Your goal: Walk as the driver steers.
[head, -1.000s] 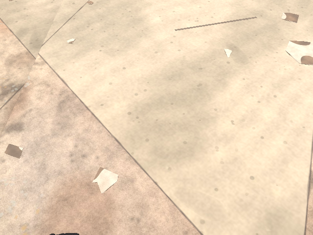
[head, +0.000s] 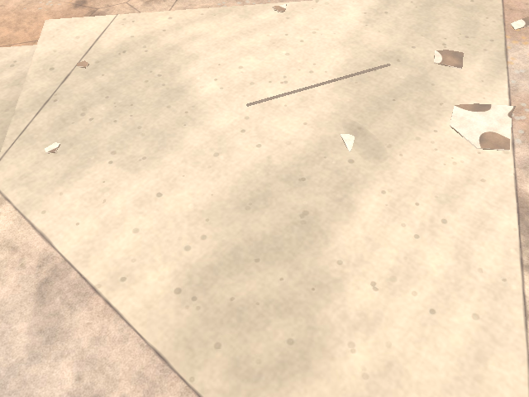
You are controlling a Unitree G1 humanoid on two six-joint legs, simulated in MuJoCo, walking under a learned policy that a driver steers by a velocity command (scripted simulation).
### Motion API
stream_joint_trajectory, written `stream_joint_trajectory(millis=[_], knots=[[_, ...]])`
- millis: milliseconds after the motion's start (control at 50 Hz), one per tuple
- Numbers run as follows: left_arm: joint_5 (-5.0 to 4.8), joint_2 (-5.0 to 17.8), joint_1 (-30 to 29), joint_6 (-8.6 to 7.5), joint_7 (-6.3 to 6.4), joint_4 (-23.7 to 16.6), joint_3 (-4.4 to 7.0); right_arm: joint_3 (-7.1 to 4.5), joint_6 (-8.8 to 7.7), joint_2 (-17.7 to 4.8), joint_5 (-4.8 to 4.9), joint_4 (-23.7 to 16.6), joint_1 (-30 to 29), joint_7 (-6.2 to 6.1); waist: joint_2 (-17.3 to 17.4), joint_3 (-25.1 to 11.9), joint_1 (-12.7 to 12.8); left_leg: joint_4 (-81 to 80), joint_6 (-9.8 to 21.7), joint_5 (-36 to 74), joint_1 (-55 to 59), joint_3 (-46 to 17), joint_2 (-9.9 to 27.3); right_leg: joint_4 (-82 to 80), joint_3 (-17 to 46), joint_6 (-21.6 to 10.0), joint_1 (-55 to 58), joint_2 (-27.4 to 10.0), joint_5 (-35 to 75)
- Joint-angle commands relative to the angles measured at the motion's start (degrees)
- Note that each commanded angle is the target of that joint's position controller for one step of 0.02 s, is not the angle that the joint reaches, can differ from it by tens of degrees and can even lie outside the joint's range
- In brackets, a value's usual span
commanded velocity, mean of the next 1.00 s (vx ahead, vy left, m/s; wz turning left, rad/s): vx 0.19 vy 0.00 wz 0.31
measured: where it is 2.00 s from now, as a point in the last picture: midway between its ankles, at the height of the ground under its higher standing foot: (153, 324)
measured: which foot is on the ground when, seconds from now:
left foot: up 0.00-0.16, down 0.18-0.70, up 0.72-1.00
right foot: down 0.00-0.20, up 0.22-0.66, down 0.68-1.00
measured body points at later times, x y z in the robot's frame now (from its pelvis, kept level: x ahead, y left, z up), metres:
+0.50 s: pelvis -0.01 +0.05 +0.00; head +0.01 +0.08 +0.45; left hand +0.05 +0.37 -0.11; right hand +0.23 -0.16 -0.07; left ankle -0.02 +0.14 -0.74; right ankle +0.02 -0.10 -0.68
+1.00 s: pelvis +0.10 +0.07 +0.00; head +0.13 +0.06 +0.45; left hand -0.01 +0.32 -0.11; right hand +0.39 -0.09 -0.09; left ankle +0.19 +0.27 -0.70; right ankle +0.02 -0.08 -0.74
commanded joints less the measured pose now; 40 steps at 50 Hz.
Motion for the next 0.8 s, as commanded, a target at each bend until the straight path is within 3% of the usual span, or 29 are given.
stream_joint_trajectory(millis=[20,60,120,160,180,200,220,240,260,280,300,340,400,420,460,500,600,660,680,700,720,740,760,800], knots=[[-0.10,8.3,-2.5,-0.16,0.15,-3.7,1.97,0.89,0.52,-0.7,-0.16,-6.4,-2.6,0.47,-8.0,-5.1,1.0,-3.6,-0.8,1.9,-4.7,2.1,3.7,-4.4,7.8,-12.2,9.9,-15.0,34.2],[-0.13,10.7,-2.1,0.60,0.18,-3.4,2.62,1.58,0.54,-0.3,-0.03,-8.2,-4.3,1.44,-10.2,-6.2,1.9,-11.2,-0.2,2.6,1.4,4.8,4.1,-3.7,5.3,-11.7,8.0,-15.1,33.2],[-1.38,13.1,-0.7,0.34,-0.36,-2.8,3.33,0.97,0.99,-2.6,0.13,-9.4,-3.8,2.28,-12.5,-6.3,1.9,-20.0,1.5,4.4,7.9,8.3,2.9,-2.0,4.2,-10.8,6.7,-16.5,31.3],[-2.86,12.9,-1.6,-0.49,-0.78,-2.5,3.33,0.49,1.34,-2.7,0.08,-8.6,-0.4,2.48,-11.8,-6.2,-0.6,-31.9,4.2,13.1,15.6,10.4,1.1,2.3,2.0,-7.7,4.1,-15.8,27.9],[-2.99,11.2,0.5,-1.05,-1.12,-1.6,3.05,-0.13,1.27,-3.8,-0.11,-7.6,2.5,2.16,-8.9,-6.5,-1.4,-38.5,6.1,21.0,22.6,9.0,0.3,7.8,-0.9,-4.4,0.4,-13.6,23.2],[-1.14,9.0,2.6,-1.64,-1.43,-2.4,2.68,-1.97,0.78,-10.6,-0.29,-8.0,4.5,1.40,5.7,-6.8,-0.3,-39.2,10.6,51.2,33.7,-5.4,10.3,22.2,-6.5,1.6,-12.8,-7.3,4.4],[0.81,8.2,-1.1,-1.63,-1.10,-5.3,1.86,-2.32,-0.16,-14.9,-2.22,-9.5,4.1,1.53,17.4,-9.2,-1.2,-39.9,22.8,67.5,34.2,-23.4,23.7,36.2,-1.0,4.6,-24.4,-0.1,-23.5],[0.41,11.5,-3.1,-1.00,-0.58,-5.0,2.76,-1.52,-1.35,-12.7,-3.00,-10.0,3.1,2.25,8.3,-12.2,-3.3,-41.8,25.3,57.1,31.7,-20.9,23.6,43.1,5.6,4.2,-23.7,-1.1,-23.6],[-0.53,11.6,-4.2,-0.30,-0.02,-5.1,2.81,-0.96,-2.00,-11.2,-2.55,-10.0,-0.3,2.24,5.5,-9.4,-1.7,-42.8,22.7,47.2,28.2,-17.4,20.6,43.1,6.4,3.1,-24.0,-1.4,-19.0],[-0.40,11.0,-3.2,0.39,0.71,-4.2,2.84,-0.51,-2.07,-9.7,-1.24,-10.2,-3.5,1.90,2.7,-7.3,-0.1,-42.9,19.6,41.0,26.1,-14.5,17.4,40.9,6.7,3.0,-24.4,-2.0,-14.2],[0.31,11.0,-2.1,0.97,1.25,-3.5,2.91,0.12,-1.85,-8.2,-0.43,-10.4,-5.6,1.42,3.0,-6.8,0.8,-42.7,18.2,40.7,24.4,-13.0,16.0,40.5,6.7,3.4,-23.5,-1.9,-10.5],[0.39,10.1,0.1,1.33,1.05,-2.8,2.74,0.63,-1.28,-7.5,-0.80,-10.7,-6.8,0.69,4.3,-8.2,2.1,-42.7,17.8,41.0,21.7,-11.4,14.0,41.6,6.3,4.2,-19.7,-0.2,-6.3],[-0.15,9.1,0.4,1.30,0.82,-2.5,1.90,1.21,-1.24,-6.2,-0.82,-10.4,-6.3,-0.08,4.6,-9.1,1.5,-42.2,17.5,38.0,24.5,-11.7,13.6,35.3,6.6,4.8,-20.2,0.1,-3.6],[-0.17,9.0,0.6,1.20,0.58,-2.5,1.63,1.29,-1.26,-6.1,-0.67,-9.9,-5.4,-0.25,4.6,-10.1,1.0,-43.1,17.4,30.2,25.2,-12.3,13.3,32.0,6.6,4.9,-19.4,-0.4,-2.6],[-0.46,9.0,-0.3,0.78,-0.30,-2.9,1.31,1.23,-1.36,-6.6,-0.47,-9.4,-3.9,-0.20,6.2,-9.3,-0.4,-46.3,17.6,8.3,23.8,-15.0,12.8,26.1,5.8,4.5,-17.6,-0.7,-1.8],[-0.86,9.6,-0.9,-0.04,-1.11,-3.5,1.26,1.38,-1.73,-6.9,-0.85,-9.0,-3.6,0.14,8.2,-6.7,-0.9,-48.5,17.9,-1.2,21.3,-18.1,13.3,21.5,5.0,3.7,-15.8,-0.6,-3.8],[-1.41,9.2,0.2,-2.98,-2.37,-3.4,1.08,1.51,-3.06,-7.3,-0.67,-7.5,-1.8,1.11,6.6,-3.4,-1.4,-47.3,18.1,-5.3,17.7,-20.6,12.9,10.6,3.6,1.0,-9.3,0.2,-5.8],[-1.59,7.3,6.9,-4.39,-2.94,-1.0,0.89,2.18,-3.04,-5.8,-0.28,-7.9,-3.9,1.36,4.6,-2.8,2.9,-43.2,16.3,-7.1,10.8,-18.9,9.4,-2.0,1.4,-2.0,3.1,1.4,1.1],[-1.04,7.8,10.7,-4.64,-2.90,0.3,1.05,2.72,-3.25,-3.8,-0.25,-8.3,-4.4,1.35,3.0,-3.5,4.2,-38.2,14.4,-6.1,7.0,-16.7,7.1,-3.5,3.7,-3.0,8.7,-0.7,0.6],[0.01,13.4,15.2,-5.07,-2.56,1.3,2.47,3.62,-4.06,-0.5,0.27,-10.0,-5.2,1.67,-7.3,-3.8,4.1,-27.1,10.2,-4.4,-1.8,-7.8,0.8,-6.7,15.8,-7.0,14.6,-9.6,-6.8],[0.27,16.6,15.9,-5.30,-2.68,1.6,3.55,3.31,-5.08,-2.2,1.18,-11.8,-8.4,1.68,-15.5,0.2,4.4,-18.0,8.2,-3.1,-11.8,0.1,-1.5,-15.2,33.2,-13.5,14.8,-18.8,-18.1],[0.40,14.0,15.4,-5.68,-2.54,1.2,2.93,2.16,-5.94,-6.1,1.66,-12.1,-11.8,1.42,-11.5,4.8,5.7,-11.4,8.0,-3.6,-17.7,-2.5,2.2,-17.5,37.4,-15.4,13.9,-22.2,-19.1],[0.04,12.3,14.3,-5.81,-2.21,0.9,2.21,2.05,-6.42,-5.8,1.49,-11.3,-10.7,1.50,-8.9,5.0,4.3,-9.4,8.0,-0.2,-19.2,-3.0,3.3,-17.3,34.3,-14.3,15.0,-20.5,-15.9],[-0.82,11.3,13.7,-5.63,-1.83,0.9,1.71,2.20,-6.71,-4.5,0.00,-10.3,-10.0,2.10,-7.6,3.6,3.9,-9.4,7.0,6.2,-20.4,-1.4,5.4,-17.6,27.3,-11.9,18.1,-17.4,-8.7]])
